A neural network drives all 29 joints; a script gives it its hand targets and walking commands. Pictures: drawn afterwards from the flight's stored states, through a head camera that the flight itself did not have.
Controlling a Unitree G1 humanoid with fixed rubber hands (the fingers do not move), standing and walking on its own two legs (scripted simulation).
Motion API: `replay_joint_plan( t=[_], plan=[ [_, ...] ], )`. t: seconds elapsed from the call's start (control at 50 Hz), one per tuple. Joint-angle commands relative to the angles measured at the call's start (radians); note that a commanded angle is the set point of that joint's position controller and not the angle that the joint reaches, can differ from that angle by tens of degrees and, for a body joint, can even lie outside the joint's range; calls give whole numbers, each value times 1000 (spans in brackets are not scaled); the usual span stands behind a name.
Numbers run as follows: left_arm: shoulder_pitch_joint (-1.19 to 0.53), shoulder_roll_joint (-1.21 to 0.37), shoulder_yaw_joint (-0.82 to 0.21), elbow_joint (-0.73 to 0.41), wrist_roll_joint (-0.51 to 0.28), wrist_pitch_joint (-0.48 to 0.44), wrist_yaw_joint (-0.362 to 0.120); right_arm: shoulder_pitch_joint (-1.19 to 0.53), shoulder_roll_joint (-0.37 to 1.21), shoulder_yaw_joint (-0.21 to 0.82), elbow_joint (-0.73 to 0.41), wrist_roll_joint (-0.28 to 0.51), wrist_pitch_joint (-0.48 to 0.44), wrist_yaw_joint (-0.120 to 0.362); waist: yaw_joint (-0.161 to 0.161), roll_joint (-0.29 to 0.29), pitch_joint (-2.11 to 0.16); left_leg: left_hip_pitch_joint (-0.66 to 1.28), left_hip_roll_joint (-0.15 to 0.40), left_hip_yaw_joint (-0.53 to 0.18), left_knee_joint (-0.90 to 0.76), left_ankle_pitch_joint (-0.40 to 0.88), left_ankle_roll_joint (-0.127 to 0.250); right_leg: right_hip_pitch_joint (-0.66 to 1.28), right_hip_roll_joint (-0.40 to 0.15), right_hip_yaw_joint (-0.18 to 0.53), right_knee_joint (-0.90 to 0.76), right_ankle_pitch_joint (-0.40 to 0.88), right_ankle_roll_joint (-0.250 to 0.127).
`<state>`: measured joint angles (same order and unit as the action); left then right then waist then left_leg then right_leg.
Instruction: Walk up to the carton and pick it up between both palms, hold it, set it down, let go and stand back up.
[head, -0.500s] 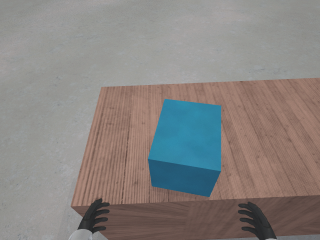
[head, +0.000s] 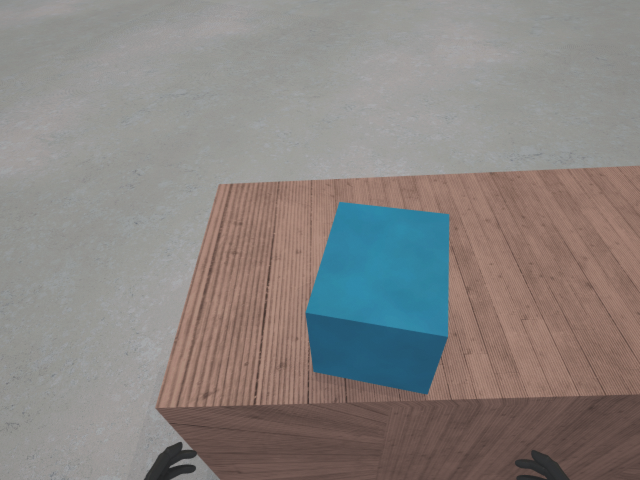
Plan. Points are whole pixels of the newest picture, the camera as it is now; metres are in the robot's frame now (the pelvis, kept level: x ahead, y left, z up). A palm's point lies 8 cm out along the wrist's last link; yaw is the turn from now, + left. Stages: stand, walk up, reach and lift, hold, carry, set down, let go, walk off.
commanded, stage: stand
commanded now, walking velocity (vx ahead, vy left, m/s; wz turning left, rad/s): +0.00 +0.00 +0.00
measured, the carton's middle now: (381, 293) +0.42 -0.06 -0.05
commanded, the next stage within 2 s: none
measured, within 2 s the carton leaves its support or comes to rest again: neither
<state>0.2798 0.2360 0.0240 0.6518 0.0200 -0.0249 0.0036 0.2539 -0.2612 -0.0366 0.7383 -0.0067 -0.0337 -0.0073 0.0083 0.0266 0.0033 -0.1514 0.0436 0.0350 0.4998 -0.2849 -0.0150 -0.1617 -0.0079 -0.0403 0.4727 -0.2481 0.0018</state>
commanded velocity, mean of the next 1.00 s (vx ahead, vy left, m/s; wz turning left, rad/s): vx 0.00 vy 0.00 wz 0.00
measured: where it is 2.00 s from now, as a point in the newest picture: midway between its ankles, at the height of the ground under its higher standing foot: outside the picture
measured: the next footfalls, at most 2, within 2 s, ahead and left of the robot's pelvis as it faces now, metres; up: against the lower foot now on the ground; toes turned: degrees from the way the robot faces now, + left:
none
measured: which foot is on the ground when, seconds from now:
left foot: down 0.00-1.00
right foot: down 0.00-1.00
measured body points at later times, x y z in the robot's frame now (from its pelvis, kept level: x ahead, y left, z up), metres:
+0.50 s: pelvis -0.05 +0.01 -0.01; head -0.06 +0.01 +0.44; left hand +0.02 +0.27 -0.13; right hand +0.03 -0.24 -0.13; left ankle -0.01 +0.13 -0.74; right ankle +0.01 -0.12 -0.74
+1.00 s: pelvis -0.04 +0.00 -0.01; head -0.05 -0.01 +0.44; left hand +0.00 +0.26 -0.13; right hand +0.03 -0.25 -0.14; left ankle -0.01 +0.13 -0.74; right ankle +0.01 -0.12 -0.74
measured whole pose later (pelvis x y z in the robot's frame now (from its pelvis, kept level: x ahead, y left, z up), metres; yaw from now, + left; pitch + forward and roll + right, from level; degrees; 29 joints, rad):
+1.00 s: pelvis -0.04 +0.00 -0.01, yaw +0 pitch -3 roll +0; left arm 0.40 0.23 0.00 0.76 0.02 -0.02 0.01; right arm 0.34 -0.26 -0.01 0.77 -0.01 -0.01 0.00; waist 0.00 0.03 0.01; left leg -0.27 0.02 0.04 0.57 -0.25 0.00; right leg -0.30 -0.03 -0.03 0.58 -0.23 0.01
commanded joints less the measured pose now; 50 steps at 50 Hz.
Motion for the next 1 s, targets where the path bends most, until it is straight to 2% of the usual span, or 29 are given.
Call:
replay_joint_plan(
  t=[0.0,0.02,0.06,0.08,0.1,0.2,0.34,0.44,0.6,0.62,0.68,0.74,0.82,0.88,0.9,0.96,0.98],
  plan=[
    [-20,139,25,-68,-5,-26,0,-1,-121,-23,-79,-2,-9,7,-12,-56,53,-43,60,-84,-107,147,40,-70,-87,97,-100,163,-12],
    [-8,134,25,-60,-4,-27,0,0,-127,-21,-80,-3,-9,7,-8,-17,54,-51,60,-79,-108,120,41,-77,-87,101,-107,134,-15],
    [0,143,21,-53,-3,-25,-1,5,-127,-17,-74,-2,-8,8,-7,-2,47,-71,54,-85,-120,65,37,-62,-88,100,-110,83,-16],
    [9,151,19,-48,-4,-25,1,18,-130,-13,-72,-1,-8,10,-11,-25,37,-82,53,-88,-120,63,35,-50,-81,95,-103,86,-14],
    [12,148,20,-46,-7,-23,2,38,-126,-9,-68,-5,-9,11,-12,-79,52,-90,50,-91,-130,10,34,-65,-79,91,-109,46,-11],
    [56,152,11,-19,-6,-19,4,58,-140,-4,-57,-5,-8,10,-3,-31,81,-144,45,-100,-147,-80,34,-82,-78,96,-102,-32,-8],
    [96,148,6,10,-2,-16,3,77,-144,-1,-53,-3,-2,10,2,1,105,-229,50,-129,-185,-229,40,-85,-65,88,-71,-98,-3],
    [116,143,7,24,1,-15,3,90,-143,-3,-51,-4,2,11,1,6,112,-256,51,-140,-191,-282,43,-100,-60,86,-59,-131,-2],
    [139,141,12,39,1,-12,3,114,-139,-7,-46,-6,7,10,-6,-13,112,-249,45,-141,-170,-287,43,-142,-63,95,-63,-178,-5],
    [139,141,11,39,3,-10,4,109,-139,-8,-43,-5,9,9,-8,14,103,-232,44,-142,-170,-291,47,-157,-60,99,-47,-173,-6],
    [163,134,10,50,2,-8,3,99,-139,-8,-44,-4,11,5,1,27,108,-261,58,-163,-192,-305,51,-136,-49,83,-21,-131,1],
    [166,131,12,47,5,-9,4,92,-147,-10,-47,-5,14,4,1,-5,81,-248,60,-164,-183,-301,52,-134,-47,80,-15,-148,-3],
    [165,131,13,45,2,-6,7,111,-128,-10,-36,-1,17,7,-9,-28,125,-223,44,-138,-144,-244,46,-198,-70,121,-60,-179,-10],
    [165,143,16,47,-3,-9,8,121,-123,-9,-24,-6,14,6,-9,-52,102,-184,42,-132,-125,-197,44,-197,-70,114,-65,-162,-8],
    [161,137,14,50,-4,-10,7,112,-131,-7,-25,-8,12,5,-9,-42,97,-175,45,-130,-117,-174,44,-200,-73,118,-62,-143,-12],
    [149,151,16,45,-7,-10,9,133,-119,-7,-20,-6,14,6,-18,-83,105,-151,28,-107,-77,-112,41,-223,-96,152,-97,-175,-24],
    [143,153,19,44,-8,-10,9,133,-116,-5,-16,-9,13,6,-16,-65,89,-138,28,-104,-79,-102,42,-222,-94,154,-98,-175,-24]
  ],
)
